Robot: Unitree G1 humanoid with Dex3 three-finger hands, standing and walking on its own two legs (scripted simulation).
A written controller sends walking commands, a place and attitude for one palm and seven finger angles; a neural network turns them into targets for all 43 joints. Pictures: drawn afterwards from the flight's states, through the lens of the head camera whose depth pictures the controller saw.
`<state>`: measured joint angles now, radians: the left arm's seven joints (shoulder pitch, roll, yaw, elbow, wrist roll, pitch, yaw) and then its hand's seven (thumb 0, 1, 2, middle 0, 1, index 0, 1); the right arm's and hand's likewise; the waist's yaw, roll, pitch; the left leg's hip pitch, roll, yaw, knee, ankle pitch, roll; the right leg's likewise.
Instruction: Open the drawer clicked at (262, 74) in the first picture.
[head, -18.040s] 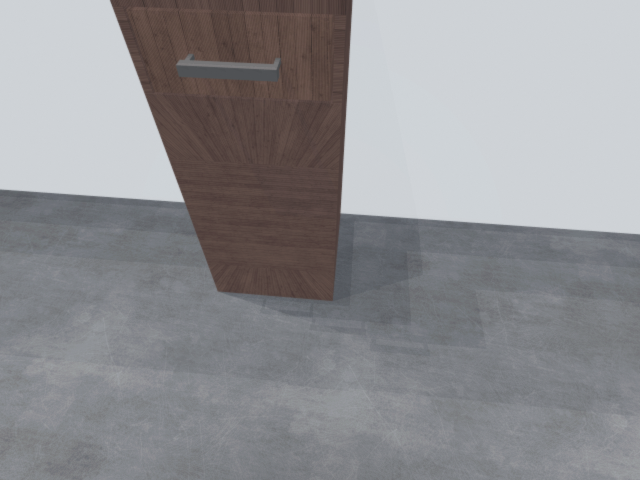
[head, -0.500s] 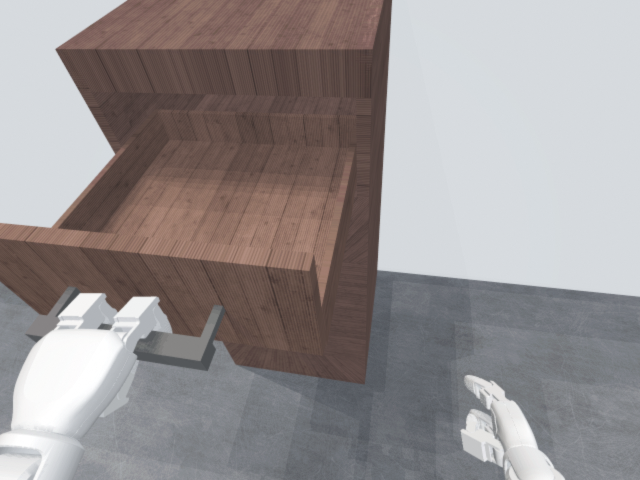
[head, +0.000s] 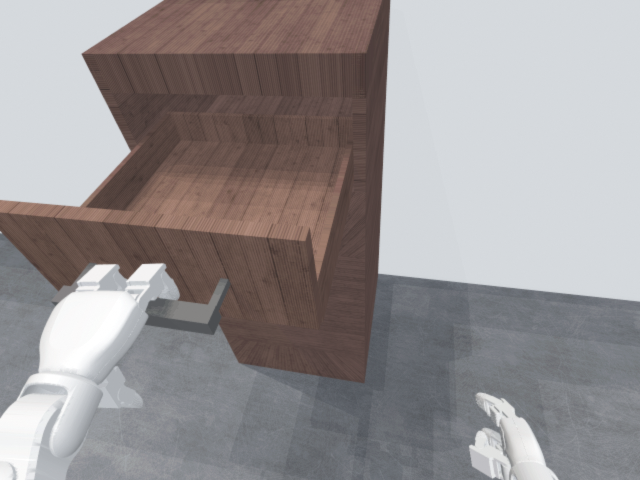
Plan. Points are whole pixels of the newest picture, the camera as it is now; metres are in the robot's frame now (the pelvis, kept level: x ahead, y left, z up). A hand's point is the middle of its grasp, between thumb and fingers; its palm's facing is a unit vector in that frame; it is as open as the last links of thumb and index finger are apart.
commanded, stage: lift the hand off the handle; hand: left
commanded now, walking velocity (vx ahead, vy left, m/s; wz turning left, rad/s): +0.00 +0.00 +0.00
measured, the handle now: (145, 293) +0.27 +0.25 +0.12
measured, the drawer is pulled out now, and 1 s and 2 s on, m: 0.28 0.28 0.28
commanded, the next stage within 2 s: draw the hand back to the body in 1.68 s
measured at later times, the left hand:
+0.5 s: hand (130, 337) +0.23 +0.25 +0.10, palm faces +0.05 -0.04 -1.00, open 13.7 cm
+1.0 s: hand (97, 296) +0.23 +0.25 +0.18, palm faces +0.13 -0.02 -0.99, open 13.6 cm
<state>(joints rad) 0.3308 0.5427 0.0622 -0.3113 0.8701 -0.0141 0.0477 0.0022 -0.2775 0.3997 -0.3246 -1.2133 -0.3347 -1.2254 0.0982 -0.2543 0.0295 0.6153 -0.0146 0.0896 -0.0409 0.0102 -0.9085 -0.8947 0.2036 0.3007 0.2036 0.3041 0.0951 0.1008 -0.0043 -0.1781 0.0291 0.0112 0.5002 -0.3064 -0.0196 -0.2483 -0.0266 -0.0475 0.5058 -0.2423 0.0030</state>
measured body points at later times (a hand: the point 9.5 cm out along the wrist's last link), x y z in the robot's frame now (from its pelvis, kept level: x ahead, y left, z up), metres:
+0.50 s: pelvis -0.01 +0.00 +0.00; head -0.01 -0.04 +0.45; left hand +0.22 +0.25 +0.16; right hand +0.20 -0.21 -0.10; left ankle -0.02 +0.13 -0.74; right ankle +0.02 -0.12 -0.74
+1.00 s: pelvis -0.01 +0.01 +0.01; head -0.02 -0.04 +0.45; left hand +0.22 +0.25 +0.23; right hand +0.22 -0.19 -0.09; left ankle -0.02 +0.13 -0.74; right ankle +0.02 -0.12 -0.74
